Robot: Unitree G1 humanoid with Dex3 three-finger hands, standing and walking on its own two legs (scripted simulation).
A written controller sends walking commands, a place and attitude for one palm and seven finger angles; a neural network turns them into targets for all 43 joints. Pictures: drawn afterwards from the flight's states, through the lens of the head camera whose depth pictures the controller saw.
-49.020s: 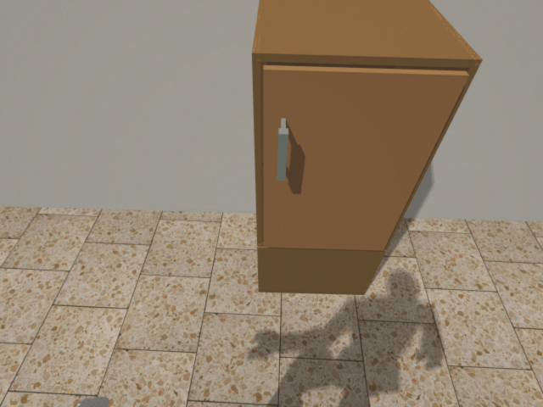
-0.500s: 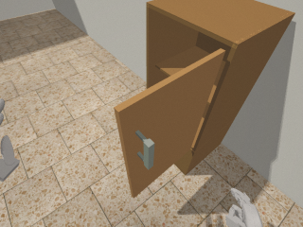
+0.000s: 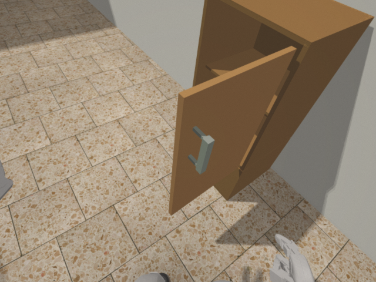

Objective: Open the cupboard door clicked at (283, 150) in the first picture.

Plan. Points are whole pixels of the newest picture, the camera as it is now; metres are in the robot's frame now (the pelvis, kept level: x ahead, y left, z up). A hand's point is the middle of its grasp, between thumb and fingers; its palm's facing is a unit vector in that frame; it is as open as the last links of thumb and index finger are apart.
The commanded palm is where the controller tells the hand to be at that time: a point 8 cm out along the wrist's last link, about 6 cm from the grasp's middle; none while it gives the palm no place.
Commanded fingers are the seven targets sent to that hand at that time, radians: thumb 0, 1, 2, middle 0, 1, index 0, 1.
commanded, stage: stop stepping back and stand still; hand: left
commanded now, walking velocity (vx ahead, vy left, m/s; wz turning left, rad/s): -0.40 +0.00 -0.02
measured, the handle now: (199, 150) +0.42 +0.00 +0.02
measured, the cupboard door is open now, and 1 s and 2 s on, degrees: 91 91 91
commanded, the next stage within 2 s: let the arm hang, fingers relaxed in 1.04 s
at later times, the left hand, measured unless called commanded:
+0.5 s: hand out of the picture +0.14 +0.26 +0.17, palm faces +0.37 -0.87 -0.33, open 7.5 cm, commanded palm +0.07 +0.30 +0.19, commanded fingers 0.00 0.90 0.90 -0.20 -0.30 -0.20 -0.30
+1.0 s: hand out of the picture +0.09 +0.30 +0.19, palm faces +0.35 -0.82 -0.45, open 7.4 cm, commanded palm +0.02 +0.34 +0.19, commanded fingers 0.00 0.90 0.90 -0.20 -0.30 -0.20 -0.30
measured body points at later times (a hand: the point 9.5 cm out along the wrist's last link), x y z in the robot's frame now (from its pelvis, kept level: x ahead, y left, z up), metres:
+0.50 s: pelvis -0.10 +0.02 +0.00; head -0.12 +0.05 +0.45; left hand +0.12 +0.31 +0.19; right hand +0.01 -0.24 -0.07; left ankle +0.04 +0.07 -0.73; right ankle -0.15 -0.08 -0.70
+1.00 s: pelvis -0.15 +0.06 +0.01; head -0.14 +0.08 +0.45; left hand +0.06 +0.34 +0.21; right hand -0.03 -0.19 -0.08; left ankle -0.10 +0.18 -0.73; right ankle -0.12 -0.06 -0.67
